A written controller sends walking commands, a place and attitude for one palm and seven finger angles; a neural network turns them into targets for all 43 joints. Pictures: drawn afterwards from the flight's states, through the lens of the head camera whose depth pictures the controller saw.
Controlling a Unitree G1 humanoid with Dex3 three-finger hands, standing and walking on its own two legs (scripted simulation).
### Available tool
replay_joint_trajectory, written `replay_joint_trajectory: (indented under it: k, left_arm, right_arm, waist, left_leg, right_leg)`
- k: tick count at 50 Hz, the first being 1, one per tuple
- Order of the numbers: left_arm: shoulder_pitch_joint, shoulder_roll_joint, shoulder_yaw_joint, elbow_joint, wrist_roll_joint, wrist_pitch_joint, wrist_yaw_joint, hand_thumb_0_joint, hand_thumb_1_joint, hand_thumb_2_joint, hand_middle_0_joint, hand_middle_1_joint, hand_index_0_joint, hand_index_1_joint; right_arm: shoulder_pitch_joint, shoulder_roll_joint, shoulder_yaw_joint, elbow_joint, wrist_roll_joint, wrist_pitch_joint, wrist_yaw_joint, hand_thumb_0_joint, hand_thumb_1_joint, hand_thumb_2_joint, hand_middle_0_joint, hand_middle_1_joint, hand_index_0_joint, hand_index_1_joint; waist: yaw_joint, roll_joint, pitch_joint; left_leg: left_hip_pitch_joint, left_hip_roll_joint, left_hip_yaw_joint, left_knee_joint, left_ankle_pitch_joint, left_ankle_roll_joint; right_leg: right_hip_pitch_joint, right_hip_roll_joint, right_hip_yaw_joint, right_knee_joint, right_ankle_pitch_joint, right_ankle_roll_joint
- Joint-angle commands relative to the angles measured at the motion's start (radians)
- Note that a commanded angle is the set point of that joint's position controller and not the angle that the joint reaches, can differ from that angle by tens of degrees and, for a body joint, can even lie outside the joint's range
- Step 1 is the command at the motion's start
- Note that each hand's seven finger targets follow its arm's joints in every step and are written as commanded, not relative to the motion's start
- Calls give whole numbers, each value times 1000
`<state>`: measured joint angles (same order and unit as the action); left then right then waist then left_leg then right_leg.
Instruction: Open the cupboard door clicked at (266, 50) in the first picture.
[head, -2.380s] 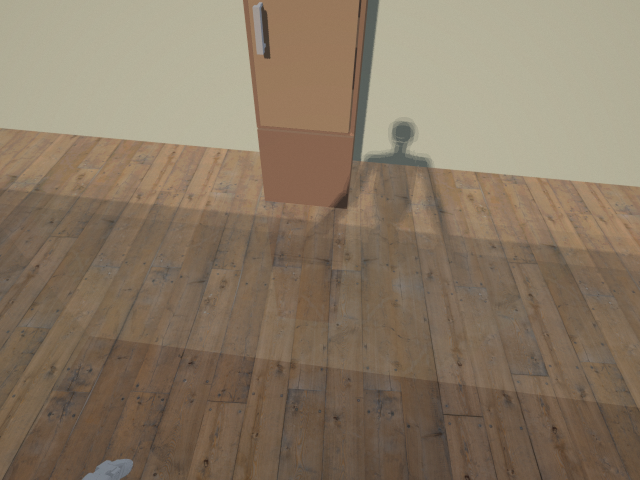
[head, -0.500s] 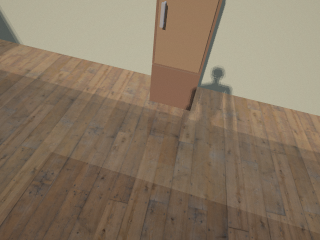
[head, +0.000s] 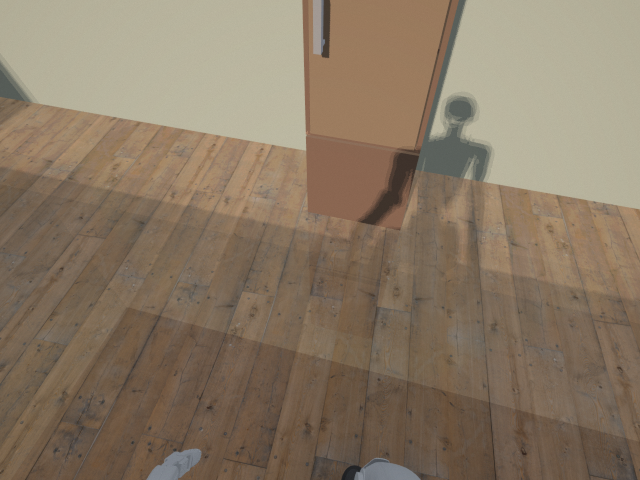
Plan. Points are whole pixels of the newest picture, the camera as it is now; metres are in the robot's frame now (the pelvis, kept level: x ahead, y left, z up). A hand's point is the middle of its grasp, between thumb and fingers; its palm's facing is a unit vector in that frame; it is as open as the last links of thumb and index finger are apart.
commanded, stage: walk to a spot facing it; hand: left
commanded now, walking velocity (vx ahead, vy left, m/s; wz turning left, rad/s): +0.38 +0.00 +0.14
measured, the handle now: (320, 21) +1.17 +0.00 +0.05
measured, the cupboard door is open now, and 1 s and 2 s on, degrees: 0 0 0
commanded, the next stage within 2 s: turn to face it in 0.42 s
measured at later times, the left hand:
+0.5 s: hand out of the picture +0.09 +0.13 -0.14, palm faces +0.29 -0.94 -0.17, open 7.3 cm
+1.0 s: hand (197, 338) +0.36 +0.21 -0.14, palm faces +0.11 -0.97 -0.21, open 7.4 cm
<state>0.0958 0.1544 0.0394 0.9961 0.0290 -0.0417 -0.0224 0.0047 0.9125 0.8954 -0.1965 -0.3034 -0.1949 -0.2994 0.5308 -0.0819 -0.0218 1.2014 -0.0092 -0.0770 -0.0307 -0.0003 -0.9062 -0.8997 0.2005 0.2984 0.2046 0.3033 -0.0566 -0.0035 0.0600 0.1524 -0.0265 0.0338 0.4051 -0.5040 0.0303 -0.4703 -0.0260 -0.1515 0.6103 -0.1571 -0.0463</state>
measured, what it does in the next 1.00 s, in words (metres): walks ahead: left foot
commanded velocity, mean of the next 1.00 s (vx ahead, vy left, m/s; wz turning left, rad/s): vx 0.15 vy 0.00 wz -0.09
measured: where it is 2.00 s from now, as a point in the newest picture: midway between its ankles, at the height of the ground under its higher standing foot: (324, 428)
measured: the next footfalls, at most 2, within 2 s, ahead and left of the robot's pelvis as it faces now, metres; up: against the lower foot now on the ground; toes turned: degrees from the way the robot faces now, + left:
left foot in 0.58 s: +0.36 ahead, +0.13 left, +0.00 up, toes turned +21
right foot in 1.08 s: +0.39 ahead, -0.11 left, +0.00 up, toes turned -11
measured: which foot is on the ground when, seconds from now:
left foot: down 0.00-0.02, up 0.04-0.56, down 0.58-1.00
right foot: down 0.00-0.60, up 0.62-1.00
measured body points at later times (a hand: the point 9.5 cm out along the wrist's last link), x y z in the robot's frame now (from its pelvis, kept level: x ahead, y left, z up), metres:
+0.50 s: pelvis +0.21 +0.00 +0.02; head +0.23 +0.00 +0.47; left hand +0.08 +0.18 -0.13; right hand +0.36 -0.20 -0.13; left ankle +0.32 +0.13 -0.68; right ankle +0.12 -0.08 -0.71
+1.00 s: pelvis +0.31 +0.02 +0.02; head +0.32 +0.02 +0.47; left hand +0.35 +0.26 -0.13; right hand +0.40 -0.21 -0.13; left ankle +0.32 +0.11 -0.71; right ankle +0.36 -0.10 -0.68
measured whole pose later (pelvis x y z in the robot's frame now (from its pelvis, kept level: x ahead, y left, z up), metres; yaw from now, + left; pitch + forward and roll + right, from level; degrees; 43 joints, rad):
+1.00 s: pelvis +0.31 +0.02 +0.02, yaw +0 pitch -2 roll +1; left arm 0.24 0.17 0.09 0.97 0.03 0.06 0.00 0.00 0.91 0.90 -0.20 -0.30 -0.19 -0.30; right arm 0.17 -0.17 -0.06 1.00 -0.02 -0.01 -0.02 -0.01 -0.92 -0.90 0.20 0.30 0.20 0.30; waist 0.02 -0.01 0.04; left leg -0.19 0.10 0.34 0.52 -0.27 0.03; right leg -0.44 -0.11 -0.10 0.86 -0.34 0.06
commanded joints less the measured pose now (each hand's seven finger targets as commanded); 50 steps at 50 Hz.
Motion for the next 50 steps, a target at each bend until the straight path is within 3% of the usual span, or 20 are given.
replay_joint_trajectory:
  k: [1,2,3,4,8,12,17,23,26,27,28,29,30,31,32,35,37,40,43,50]
  left_arm:
    - [472,293,80,75,-6,-32,33,0,900,900,-200,-300,-200,-300]
    - [372,256,79,56,-19,-25,36,0,900,900,-200,-300,-200,-300]
    - [284,199,57,35,-15,-28,35,0,900,900,-200,-300,-200,-300]
    - [240,140,39,30,-13,-33,36,0,900,900,-200,-300,-200,-300]
    - [219,66,11,45,-5,-50,38,0,900,900,-200,-300,-200,-300]
    - [269,75,11,65,-6,-61,38,0,900,900,-200,-300,-200,-300]
    - [371,83,2,95,-7,-67,43,0,900,900,-200,-300,-200,-300]
    - [464,115,5,112,-4,-51,52,0,900,900,-200,-300,-200,-300]
    - [442,148,14,105,-1,-45,54,0,900,900,-200,-300,-200,-300]
    - [431,150,12,103,-5,-45,57,0,900,900,-200,-300,-200,-300]
    - [427,139,6,99,-14,-44,56,0,900,900,-200,-300,-200,-300]
    - [483,84,-7,89,-39,-42,50,0,900,900,-200,-300,-200,-300]
    - [458,55,-21,69,-36,-41,58,0,900,900,-200,-300,-200,-300]
    - [393,80,-8,58,-36,-27,67,0,900,900,-200,-300,-200,-300]
    - [360,39,-9,62,-30,-18,66,0,900,900,-200,-300,-200,-300]
    - [399,4,5,94,-12,30,56,0,900,900,-200,-300,-200,-300]
    - [433,3,18,93,-11,60,48,0,900,900,-200,-300,-200,-300]
    - [388,10,41,50,-5,89,37,0,900,900,-200,-300,-200,-300]
    - [296,26,51,-3,-3,97,25,0,900,900,-200,-300,-200,-300]
    - [174,56,53,-94,-3,80,17,0,900,900,-200,-300,-200,-300]
  right_arm:
    - [76,-125,-26,-92,16,-14,3,0,-900,-900,200,300,200,300]
    - [3,-142,-38,-94,14,-8,5,0,-900,-900,200,300,200,300]
    - [-87,-129,-40,-110,4,-5,17,0,-900,-900,200,300,200,300]
    - [-108,-108,-36,-120,-4,4,18,0,-900,-900,200,300,200,300]
    - [-68,-64,-31,-103,-18,56,28,0,-900,-900,200,300,200,300]
    - [-167,-83,-38,-150,-19,69,41,0,-900,-900,200,300,200,300]
    - [-346,-95,-32,-215,-14,60,59,0,-900,-900,200,300,200,300]
    - [-510,-101,-18,-279,-13,49,74,0,-900,-900,200,300,200,300]
    - [-403,-131,-27,-261,-16,43,61,0,-900,-900,200,300,200,300]
    - [-296,-145,-31,-229,-18,38,50,0,-900,-900,200,300,200,300]
    - [-153,-190,-41,-186,-24,33,38,0,-900,-900,200,300,200,300]
    - [-50,-289,-59,-165,-29,27,24,0,-900,-900,200,300,200,300]
    - [-4,-327,-58,-148,0,31,8,0,-900,-900,200,300,200,300]
    - [-74,-305,-55,-161,4,33,7,0,-900,-900,200,300,200,300]
    - [-152,-262,-45,-175,-3,17,-3,0,-900,-900,200,300,200,300]
    - [-284,-165,-13,-195,-5,9,-1,0,-900,-900,200,300,200,300]
    - [-326,-167,-14,-205,-3,16,-2,0,-900,-900,200,300,200,300]
    - [-361,-180,-33,-243,-7,31,-2,0,-900,-900,200,300,200,300]
    - [-352,-201,-46,-252,-12,42,-3,0,-900,-900,200,300,200,300]
    - [-314,-264,-81,-255,-21,67,6,0,-900,-900,200,300,200,300]
  waist:
    - [166,-224,-288]
    - [158,-103,-176]
    - [144,-84,-27]
    - [95,-26,19]
    - [17,-47,33]
    - [23,-46,38]
    - [62,-57,64]
    - [115,-66,62]
    - [59,-107,-19]
    - [13,-110,-81]
    - [-50,-55,-183]
    - [-55,157,-329]
    - [-52,157,-390]
    - [-30,1,-270]
    - [-6,-14,-155]
    - [77,61,-12]
    - [108,113,-19]
    - [109,141,8]
    - [88,151,27]
    - [48,156,-35]
  left_leg:
    - [-680,-21,-30,1016,-7,10]
    - [-707,63,-94,1058,40,37]
    - [-729,107,-75,1037,142,32]
    - [-717,136,-86,1001,189,28]
    - [-666,162,-62,887,272,-7]
    - [-768,179,-36,771,377,-38]
    - [-860,174,19,572,406,-48]
    - [-792,114,101,335,342,-8]
    - [-620,45,151,252,262,33]
    - [-465,21,142,175,309,50]
    - [-182,69,96,100,555,76]
    - [144,366,-247,134,1013,198]
    - [185,521,-371,72,1357,288]
    - [32,515,-246,35,1234,276]
    - [-90,482,-193,-10,1171,224]
    - [-400,375,10,-109,903,114]
    - [-474,353,75,-131,760,107]
    - [-503,362,99,-168,522,122]
    - [-463,373,111,-172,438,120]
    - [-301,429,134,-32,478,100]
  right_leg:
    - [720,-488,758,-290,-6,-229]
    - [589,-457,677,-359,-232,-224]
    - [396,-399,579,-410,-277,-171]
    - [267,-370,493,-408,-236,-141]
    - [115,-271,213,-436,-87,-76]
    - [181,-246,136,-464,-8,-69]
    - [360,-246,41,-418,306,-59]
    - [522,-280,-25,-338,580,-49]
    - [570,-297,-66,-138,872,-38]
    - [533,-275,-79,12,908,-20]
    - [377,-227,-93,224,742,18]
    - [56,-70,-93,528,22,70]
    - [-38,-17,36,725,-471,60]
    - [-41,-64,110,768,-434,39]
    - [-80,-82,134,754,-350,54]
    - [36,-110,154,636,-244,75]
    - [74,-100,131,598,-205,84]
    - [19,-106,115,537,-156,100]
    - [-13,-107,93,426,-151,108]
    - [62,-63,42,134,-210,92]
